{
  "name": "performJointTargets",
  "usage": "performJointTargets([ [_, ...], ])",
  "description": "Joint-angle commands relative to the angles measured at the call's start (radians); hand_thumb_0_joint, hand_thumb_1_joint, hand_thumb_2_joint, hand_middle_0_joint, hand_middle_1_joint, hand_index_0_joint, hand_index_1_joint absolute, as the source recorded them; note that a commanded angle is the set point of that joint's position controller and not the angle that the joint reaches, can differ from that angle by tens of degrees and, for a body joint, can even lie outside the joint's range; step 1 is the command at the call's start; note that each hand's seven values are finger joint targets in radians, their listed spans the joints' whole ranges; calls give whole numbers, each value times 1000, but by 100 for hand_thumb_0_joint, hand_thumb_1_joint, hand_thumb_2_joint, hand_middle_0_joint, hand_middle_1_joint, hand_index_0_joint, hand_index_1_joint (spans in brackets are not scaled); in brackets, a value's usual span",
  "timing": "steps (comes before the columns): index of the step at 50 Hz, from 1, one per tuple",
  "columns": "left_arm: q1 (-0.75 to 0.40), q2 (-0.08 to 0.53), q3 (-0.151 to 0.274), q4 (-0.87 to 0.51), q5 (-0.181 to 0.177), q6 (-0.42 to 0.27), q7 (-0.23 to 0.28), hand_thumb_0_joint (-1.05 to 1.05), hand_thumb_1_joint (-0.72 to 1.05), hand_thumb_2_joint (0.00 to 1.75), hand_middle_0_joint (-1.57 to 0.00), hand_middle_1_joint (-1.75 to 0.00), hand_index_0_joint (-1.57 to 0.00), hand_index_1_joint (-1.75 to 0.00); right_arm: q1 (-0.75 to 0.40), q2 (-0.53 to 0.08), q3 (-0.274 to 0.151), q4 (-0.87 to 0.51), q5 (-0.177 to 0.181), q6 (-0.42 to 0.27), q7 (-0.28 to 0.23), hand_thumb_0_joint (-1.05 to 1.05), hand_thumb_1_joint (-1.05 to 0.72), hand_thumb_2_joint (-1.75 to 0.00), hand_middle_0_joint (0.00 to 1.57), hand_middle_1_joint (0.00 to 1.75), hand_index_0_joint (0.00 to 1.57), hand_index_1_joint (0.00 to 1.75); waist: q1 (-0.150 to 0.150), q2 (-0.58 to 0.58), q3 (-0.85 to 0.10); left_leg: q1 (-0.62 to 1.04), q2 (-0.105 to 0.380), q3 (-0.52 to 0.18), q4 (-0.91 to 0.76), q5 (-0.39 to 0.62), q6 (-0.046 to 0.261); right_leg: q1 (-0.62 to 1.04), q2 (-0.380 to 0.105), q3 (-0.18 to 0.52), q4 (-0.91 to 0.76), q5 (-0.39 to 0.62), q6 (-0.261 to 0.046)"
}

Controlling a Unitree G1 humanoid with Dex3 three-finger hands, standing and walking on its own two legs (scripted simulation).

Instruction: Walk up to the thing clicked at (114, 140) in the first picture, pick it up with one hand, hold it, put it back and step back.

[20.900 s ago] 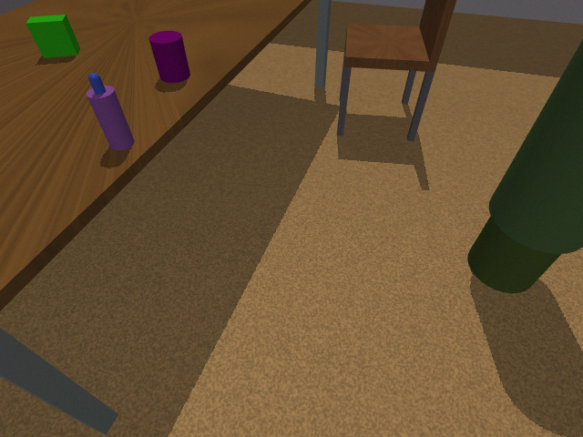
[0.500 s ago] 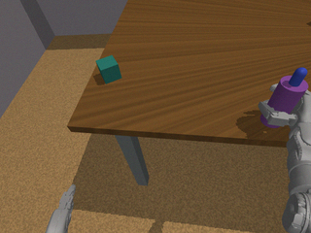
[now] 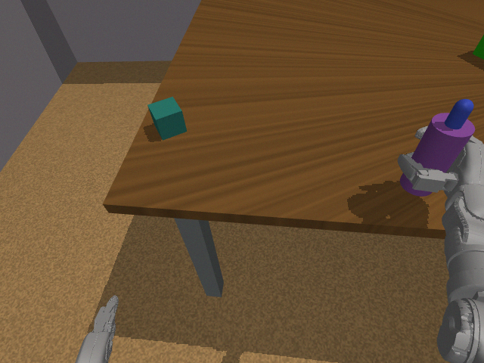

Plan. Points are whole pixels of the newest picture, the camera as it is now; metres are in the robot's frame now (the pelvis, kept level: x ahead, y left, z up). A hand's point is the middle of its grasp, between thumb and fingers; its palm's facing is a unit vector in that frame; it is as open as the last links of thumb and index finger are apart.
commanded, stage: settle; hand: right
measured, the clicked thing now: (438, 148) +0.45 -0.25 +0.13
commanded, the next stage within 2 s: lift in 0.10 s
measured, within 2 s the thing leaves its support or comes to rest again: neither
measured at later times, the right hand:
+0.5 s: hand (430, 149) +0.44 -0.23 +0.14, palm faces +0.25 +0.97 -0.02, open 7.8 cm
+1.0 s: hand (449, 130) +0.38 -0.20 +0.23, palm faces +0.23 +0.97 -0.02, open 7.8 cm
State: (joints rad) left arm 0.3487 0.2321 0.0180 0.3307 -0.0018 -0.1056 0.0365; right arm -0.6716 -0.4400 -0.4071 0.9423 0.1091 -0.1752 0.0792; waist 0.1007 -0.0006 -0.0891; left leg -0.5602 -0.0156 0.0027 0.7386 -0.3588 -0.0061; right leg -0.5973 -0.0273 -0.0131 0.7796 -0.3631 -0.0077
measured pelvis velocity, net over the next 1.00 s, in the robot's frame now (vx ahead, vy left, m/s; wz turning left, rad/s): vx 0.00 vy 0.01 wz -0.02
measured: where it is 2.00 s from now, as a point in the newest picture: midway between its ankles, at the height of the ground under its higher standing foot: outside the picture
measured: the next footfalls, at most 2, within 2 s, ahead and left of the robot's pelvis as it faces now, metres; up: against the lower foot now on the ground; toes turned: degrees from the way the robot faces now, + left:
none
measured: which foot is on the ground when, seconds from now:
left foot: down 0.00-1.00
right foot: down 0.00-1.00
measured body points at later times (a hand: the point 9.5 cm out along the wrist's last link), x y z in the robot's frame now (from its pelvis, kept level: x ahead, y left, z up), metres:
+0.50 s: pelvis +0.00 +0.00 +0.01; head +0.03 +0.00 +0.46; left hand +0.15 +0.27 -0.04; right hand +0.42 -0.28 +0.14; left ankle +0.00 +0.13 -0.71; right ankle +0.01 -0.11 -0.71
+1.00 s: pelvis +0.00 +0.01 +0.02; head -0.02 +0.03 +0.47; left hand +0.17 +0.27 -0.04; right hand +0.36 -0.25 +0.23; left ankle +0.00 +0.13 -0.71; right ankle +0.01 -0.11 -0.71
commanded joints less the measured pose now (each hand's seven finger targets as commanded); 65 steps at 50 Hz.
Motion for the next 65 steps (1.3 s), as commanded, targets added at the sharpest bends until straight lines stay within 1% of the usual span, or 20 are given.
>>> performJointTargets([
  [1, -58, 202, 119, -191, -12, -65, 34, 0, -55, 6, -5, -5, -5, -5, -606, -363, -68, -397, 35, -110, -19, 0, -48, -142, 136, 151, 140, 151, -19, -111, -461, 161, -8, 11, -81, 343, 9, 318, 13, 13, -83, 333, -4],
  [3, -13, 145, 77, -134, -14, -61, 26, 0, -55, 6, -5, -5, -5, -6, -500, -267, -26, -271, 36, -96, -15, 0, -44, -140, 133, 148, 137, 149, -8, -72, -377, 148, -11, 16, -94, 310, 7, 279, 11, 16, -102, 296, -8],
  [5, -102, 144, 57, -210, -14, -73, 34, 0, -55, 6, -5, -5, -5, -5, -686, -363, -55, -474, 37, -125, -20, 0, -47, -142, 135, 150, 139, 150, -23, -159, -505, 176, -5, 6, -95, 328, 10, 343, 8, 13, -97, 324, -2],
  [6, -76, 152, 69, -179, -13, -74, 39, 0, -55, 6, -5, -5, -5, -5, -643, -375, -66, -419, 29, -116, -22, 0, -49, -143, 135, 151, 139, 151, -31, -173, -497, 162, -7, 7, -88, 339, 14, 364, 7, 13, -93, 357, 3],
  [8, 30, 109, 44, -39, -11, -59, 28, 0, -55, 6, -5, -5, -5, -5, -467, -267, -25, -227, 31, -86, -12, 0, -48, -146, 136, 154, 140, 154, -20, -118, -328, 119, -11, 13, -104, 319, 10, 292, 9, 12, -107, 329, 0],
  [9, -19, 113, 48, -73, -12, -64, 27, 0, -55, 6, -5, -5, -5, -5, -500, -235, 1, -262, 41, -89, -7, 0, -49, -145, 136, 153, 140, 153, -7, -112, -334, 133, -9, 11, -110, 317, 9, 283, 9, 12, -115, 311, -2],
  [11, -109, 151, 63, -153, -10, -78, 38, 0, -55, 5, -6, -6, -6, -6, -679, -373, -59, -452, 32, -107, -15, 0, -43, -144, 138, 153, 142, 153, -24, -180, -510, 180, -1, 1, -101, 371, 9, 368, 9, 7, -97, 372, -1],
  [14, 10, 126, 70, 1, -11, -61, 27, 0, -54, 5, -6, -7, -6, -6, -486, -233, -3, -286, 47, -69, -6, 0, -35, -137, 132, 147, 136, 147, -17, -142, -338, 140, -12, 16, -114, 347, 11, 316, 6, 13, -120, 372, 5],
  [16, -102, 184, 110, -100, -12, -76, 39, 0, -54, 4, -5, -7, -6, -6, -621, -318, -38, -441, 47, -85, -14, 0, -37, -134, 132, 144, 135, 144, -25, -152, -487, 183, -6, 9, -114, 380, 11, 382, 4, 10, -111, 406, 3],
  [17, -95, 158, 81, -89, -12, -73, 36, 0, -55, 5, -5, -6, -6, -6, -576, -304, -28, -411, 43, -73, -17, 0, -39, -135, 133, 146, 136, 146, -38, -140, -455, 195, -6, 11, -118, 372, 11, 357, 9, 8, -117, 383, 1],
  [19, -87, 207, 131, -92, -16, -70, 44, 0, -55, 5, -6, -6, -6, -6, -520, -269, -16, -395, 51, -56, -27, 0, -35, -136, 132, 146, 136, 146, -31, -86, -412, 210, -7, 16, -128, 360, 9, 350, 10, 9, -137, 349, -1],
  [22, -98, 205, 130, -138, -21, -79, 56, 0, -55, 5, -5, -6, -6, -6, -574, -284, -14, -527, 56, -56, -31, 0, -38, -131, 131, 142, 134, 142, -30, -76, -513, 255, -4, 16, -127, 415, 5, 417, 9, 10, -133, 408, -4],
  [24, -71, 124, 61, -123, -27, -71, 50, 0, -55, 5, -5, -6, -5, -6, -510, -226, 20, -530, 63, -40, -27, 0, -39, -132, 132, 143, 135, 143, -52, -84, -423, 251, -4, 22, -139, 404, 7, 403, 11, 10, -152, 419, 0],
  [26, -42, 108, 58, -67, -28, -66, 51, 0, -55, 5, -5, -6, -5, -6, -487, -221, 15, -542, 68, -20, -31, 0, -41, -132, 133, 144, 136, 144, -66, -106, -391, 252, -1, 22, -147, 390, 9, 395, 11, 8, -166, 407, 1],
  [35, -80, 160, 127, -35, -27, -59, 58, 0, -54, 5, -5, -6, -5, -6, -396, -172, 32, -835, 88, 130, -81, 0, -44, -135, 137, 147, 140, 147, -77, -91, -320, 273, 7, 23, -196, 346, 9, 427, 19, -6, -212, 328, -3],
  [40, -142, 142, 92, -112, -31, -60, 74, 0, -55, 5, -4, -6, -4, -5, -364, -140, 40, -933, 103, 218, -101, 0, -40, -131, 135, 144, 137, 144, -94, -1, -349, 325, 6, 33, -198, 396, 2, 474, 18, 6, -223, 394, -7],
  [48, -106, 138, 118, 35, -33, -43, 60, 0, -53, 4, -4, -6, -5, -5, -318, -87, 70, -988, 94, 381, -88, 0, -39, -134, 136, 147, 139, 147, -89, -85, -232, 283, 14, 34, -242, 308, 7, 463, 24, -1, -270, 303, -3],
  [50, -129, 87, 72, 63, -36, -47, 47, 0, -54, 5, -4, -5, -4, -5, -317, -80, 64, -1024, 99, 414, -85, 0, -39, -134, 137, 148, 140, 148, -107, -73, -212, 303, 17, 35, -248, 314, 4, 447, 29, -3, -267, 305, -6],
  [57, -211, 159, 131, 9, -37, -73, 64, 0, -55, 5, -4, -5, -4, -5, -337, -109, 23, -1153, 115, 484, -103, 0, -41, -134, 137, 148, 140, 148, -105, 8, -258, 342, 22, 32, -271, 277, -4, 484, 34, -1, -282, 260, -16],
  [65, -197, 88, 67, 38, -35, -84, 76, 0, -55, 5, -4, -5, -4, -5, -322, -74, 49, -1217, 108, 556, -123, 0, -39, -131, 133, 144, 136, 144, -110, -41, -217, 343, 27, 32, -287, 246, -1, 482, 40, -3, -295, 236, -16],
])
